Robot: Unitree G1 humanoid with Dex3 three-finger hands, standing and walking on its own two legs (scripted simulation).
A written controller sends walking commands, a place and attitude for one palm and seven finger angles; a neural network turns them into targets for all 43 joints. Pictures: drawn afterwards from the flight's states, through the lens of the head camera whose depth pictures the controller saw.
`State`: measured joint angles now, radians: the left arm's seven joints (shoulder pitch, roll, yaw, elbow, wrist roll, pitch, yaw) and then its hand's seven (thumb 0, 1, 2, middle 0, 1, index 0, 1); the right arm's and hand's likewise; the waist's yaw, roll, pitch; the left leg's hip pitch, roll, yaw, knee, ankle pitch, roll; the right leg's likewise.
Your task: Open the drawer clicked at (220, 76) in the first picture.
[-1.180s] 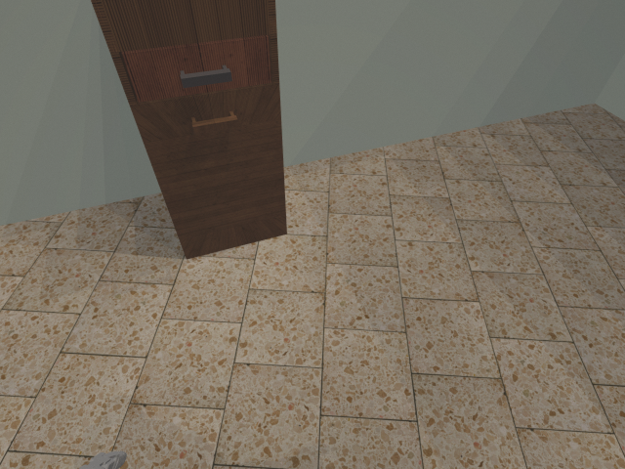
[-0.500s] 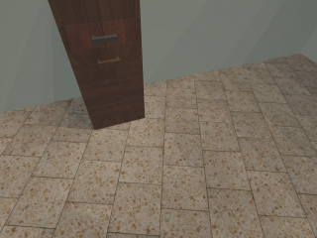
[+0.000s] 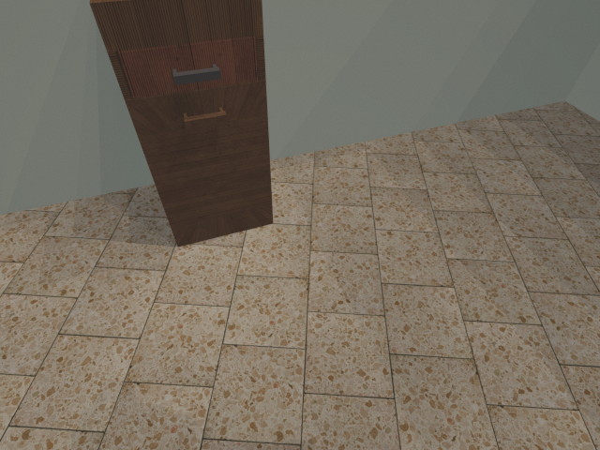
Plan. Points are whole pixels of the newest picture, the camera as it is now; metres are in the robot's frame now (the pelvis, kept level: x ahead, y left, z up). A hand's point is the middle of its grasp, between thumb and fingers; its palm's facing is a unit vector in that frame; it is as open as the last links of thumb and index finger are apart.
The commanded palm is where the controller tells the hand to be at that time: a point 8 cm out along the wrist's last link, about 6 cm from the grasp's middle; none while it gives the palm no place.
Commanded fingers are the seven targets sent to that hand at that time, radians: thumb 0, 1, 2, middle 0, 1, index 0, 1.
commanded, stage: look at it before walking up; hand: left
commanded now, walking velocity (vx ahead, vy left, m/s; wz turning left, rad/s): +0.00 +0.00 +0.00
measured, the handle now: (196, 72) +1.08 +0.38 -0.01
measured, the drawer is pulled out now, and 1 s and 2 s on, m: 0.00 0.00 0.00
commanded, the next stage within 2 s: walk to a spot facing it in 0.26 s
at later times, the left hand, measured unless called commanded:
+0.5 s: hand out of the picture +0.07 +0.23 -0.16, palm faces -0.03 -0.95 -0.31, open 7.4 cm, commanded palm none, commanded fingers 0.00 0.90 0.90 -0.20 -0.30 -0.20 -0.30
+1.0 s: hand out of the picture +0.13 +0.12 -0.17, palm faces -0.15 -0.97 -0.17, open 7.4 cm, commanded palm none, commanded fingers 0.00 0.90 0.90 -0.20 -0.30 -0.20 -0.30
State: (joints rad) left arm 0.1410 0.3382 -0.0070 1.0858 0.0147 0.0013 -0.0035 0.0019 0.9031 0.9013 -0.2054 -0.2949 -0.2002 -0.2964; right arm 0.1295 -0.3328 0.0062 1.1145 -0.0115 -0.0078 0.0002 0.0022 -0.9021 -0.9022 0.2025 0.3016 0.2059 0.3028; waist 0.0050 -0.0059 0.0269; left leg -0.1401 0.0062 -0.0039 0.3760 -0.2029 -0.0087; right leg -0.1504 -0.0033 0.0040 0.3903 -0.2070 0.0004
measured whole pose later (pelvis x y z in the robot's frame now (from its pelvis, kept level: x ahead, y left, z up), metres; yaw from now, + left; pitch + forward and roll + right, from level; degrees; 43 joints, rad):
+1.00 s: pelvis +0.15 -0.06 +0.00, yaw -13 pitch +0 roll +0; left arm 0.45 0.13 0.02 1.09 0.03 -0.06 0.00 0.00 0.90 0.90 -0.20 -0.29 -0.20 -0.30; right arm 0.18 -0.20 -0.05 1.03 -0.02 -0.01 0.02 0.01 -0.91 -0.90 0.20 0.30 0.20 0.30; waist 0.02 0.01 0.02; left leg -0.61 0.12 0.07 1.06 -0.21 -0.04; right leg -0.04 0.05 0.00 0.36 -0.31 -0.07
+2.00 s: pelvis +0.48 -0.10 -0.02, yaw -28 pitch +0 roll -2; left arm 0.11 0.13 0.03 0.96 0.02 0.00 0.03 -0.01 0.92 0.90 -0.20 -0.29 -0.20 -0.30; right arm 0.28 -0.13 -0.04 1.04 -0.01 0.04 -0.02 0.01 -0.92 -0.90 0.20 0.30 0.20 0.30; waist -0.05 0.00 0.06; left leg -0.41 0.10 0.06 1.00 -0.49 -0.04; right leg -0.29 -0.05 -0.22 0.56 -0.27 -0.03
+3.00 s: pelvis +0.48 -0.15 +0.00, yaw +7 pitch -1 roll +2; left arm 0.22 0.19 0.03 0.89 0.03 0.01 0.02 0.00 0.90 0.90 -0.21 -0.29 -0.20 -0.30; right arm 0.18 -0.28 -0.09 0.95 -0.02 0.10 0.03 0.00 -0.91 -0.90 0.20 0.30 0.20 0.30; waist -0.01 0.02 0.08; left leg -0.45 0.04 0.00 1.05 -0.40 -0.08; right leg -0.21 -0.11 -0.20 0.51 -0.29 -0.03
